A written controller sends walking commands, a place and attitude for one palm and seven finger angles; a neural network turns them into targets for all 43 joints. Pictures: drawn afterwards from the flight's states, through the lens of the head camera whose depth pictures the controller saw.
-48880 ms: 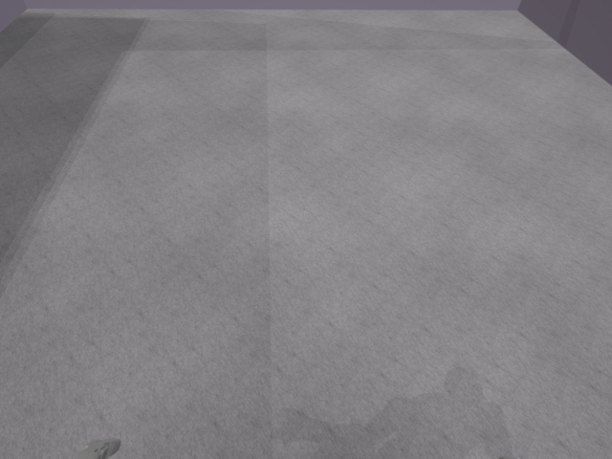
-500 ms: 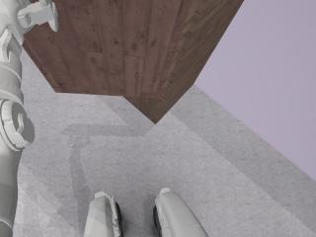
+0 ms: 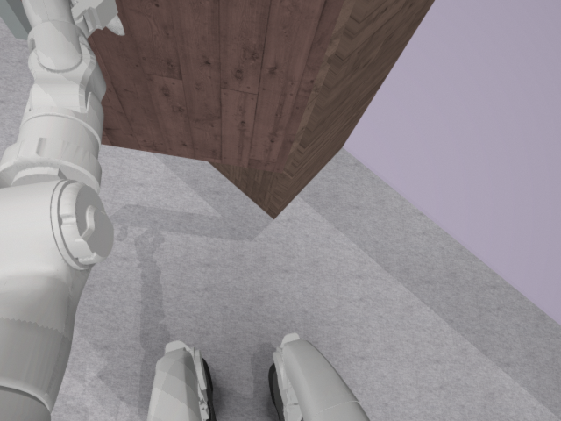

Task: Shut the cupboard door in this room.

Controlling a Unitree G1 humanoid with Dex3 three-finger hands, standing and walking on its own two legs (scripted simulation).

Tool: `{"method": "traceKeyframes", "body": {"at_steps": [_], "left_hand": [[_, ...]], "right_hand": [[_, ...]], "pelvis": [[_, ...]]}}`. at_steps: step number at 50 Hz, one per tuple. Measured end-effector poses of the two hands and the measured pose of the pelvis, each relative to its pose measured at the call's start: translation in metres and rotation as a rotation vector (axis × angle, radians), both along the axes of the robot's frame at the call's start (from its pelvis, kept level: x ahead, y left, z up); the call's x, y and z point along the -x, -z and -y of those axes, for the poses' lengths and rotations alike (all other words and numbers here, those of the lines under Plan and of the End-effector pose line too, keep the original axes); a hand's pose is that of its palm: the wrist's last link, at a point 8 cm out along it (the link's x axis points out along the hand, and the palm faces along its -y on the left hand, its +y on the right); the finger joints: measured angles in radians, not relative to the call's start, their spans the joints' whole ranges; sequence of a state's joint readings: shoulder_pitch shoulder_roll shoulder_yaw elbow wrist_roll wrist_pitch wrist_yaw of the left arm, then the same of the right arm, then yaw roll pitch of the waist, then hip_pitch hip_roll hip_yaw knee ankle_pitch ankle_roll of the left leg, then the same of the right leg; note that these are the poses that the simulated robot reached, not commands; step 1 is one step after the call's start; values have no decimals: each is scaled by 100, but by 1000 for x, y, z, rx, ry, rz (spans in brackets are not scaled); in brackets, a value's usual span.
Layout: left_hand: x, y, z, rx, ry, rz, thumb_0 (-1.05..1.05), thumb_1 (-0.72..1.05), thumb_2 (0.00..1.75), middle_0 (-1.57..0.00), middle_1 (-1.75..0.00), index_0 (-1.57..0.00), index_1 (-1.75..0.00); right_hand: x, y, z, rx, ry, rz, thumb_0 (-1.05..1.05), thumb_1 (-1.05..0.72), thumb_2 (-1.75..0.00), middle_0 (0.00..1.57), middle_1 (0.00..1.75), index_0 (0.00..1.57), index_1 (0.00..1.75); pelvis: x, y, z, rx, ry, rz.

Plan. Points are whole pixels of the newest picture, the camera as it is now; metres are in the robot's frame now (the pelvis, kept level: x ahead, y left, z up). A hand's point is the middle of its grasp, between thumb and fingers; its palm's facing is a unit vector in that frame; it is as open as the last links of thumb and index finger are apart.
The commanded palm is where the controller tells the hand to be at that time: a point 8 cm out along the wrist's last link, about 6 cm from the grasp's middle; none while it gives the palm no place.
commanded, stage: pull the fist back off the door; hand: left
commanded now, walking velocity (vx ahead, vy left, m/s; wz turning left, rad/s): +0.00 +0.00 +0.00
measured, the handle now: out of the picture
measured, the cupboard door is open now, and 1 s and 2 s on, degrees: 35 35 35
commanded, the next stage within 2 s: draw the hand back to the body in 0.62 s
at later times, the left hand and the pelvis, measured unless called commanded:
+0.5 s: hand (116, 58) +0.53 +0.11 +0.12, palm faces +0.14 -0.99 -0.01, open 3.1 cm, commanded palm +0.49 +0.14 +0.12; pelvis +0.03 -0.02 +0.04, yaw +2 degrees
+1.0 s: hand (77, 90) +0.46 +0.13 +0.15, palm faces +0.16 -0.99 -0.03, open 3.1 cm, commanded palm +0.41 +0.17 +0.16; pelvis +0.02 -0.02 +0.07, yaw +1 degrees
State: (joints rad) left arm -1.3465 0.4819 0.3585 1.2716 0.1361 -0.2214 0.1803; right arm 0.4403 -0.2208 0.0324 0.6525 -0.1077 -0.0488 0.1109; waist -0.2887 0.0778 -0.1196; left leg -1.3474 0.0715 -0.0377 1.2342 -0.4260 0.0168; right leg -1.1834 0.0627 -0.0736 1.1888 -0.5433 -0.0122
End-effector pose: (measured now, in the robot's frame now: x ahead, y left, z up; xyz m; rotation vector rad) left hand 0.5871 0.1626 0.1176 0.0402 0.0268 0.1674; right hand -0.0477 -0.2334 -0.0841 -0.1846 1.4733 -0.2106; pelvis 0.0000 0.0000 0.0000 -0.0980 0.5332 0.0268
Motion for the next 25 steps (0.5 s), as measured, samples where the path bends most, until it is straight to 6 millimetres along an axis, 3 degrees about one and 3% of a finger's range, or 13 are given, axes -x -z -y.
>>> {"method": "traceKeyframes", "body": {"at_steps": [7,13,18,25], "left_hand": [[15,-4,9,32,30,-28,2,88,90,-130,-150,-130,-150],[35,-12,8,22,19,-8,2,89,90,-130,-150,-130,-150],[56,-9,7,28,23,9,2,90,90,-130,-150,-130,-150],[88,-2,6,24,27,35,2,90,90,-130,-150,-130,-150]], "right_hand": [[4,-12,-8,-57,51,-22,0,-90,-90,20,30,20,30],[-6,-22,4,-63,40,-12,0,-90,-90,20,30,20,30],[-29,-26,24,-33,17,29,0,-90,-90,20,30,20,30],[-76,-25,47,5,-34,134,0,-90,-90,20,30,20,30]], "pelvis": [[-12,-21,4,-21,11,46],[-23,-35,9,-41,10,92],[-28,-41,13,-53,6,124],[-29,-45,16,-66,-4,162]]}}
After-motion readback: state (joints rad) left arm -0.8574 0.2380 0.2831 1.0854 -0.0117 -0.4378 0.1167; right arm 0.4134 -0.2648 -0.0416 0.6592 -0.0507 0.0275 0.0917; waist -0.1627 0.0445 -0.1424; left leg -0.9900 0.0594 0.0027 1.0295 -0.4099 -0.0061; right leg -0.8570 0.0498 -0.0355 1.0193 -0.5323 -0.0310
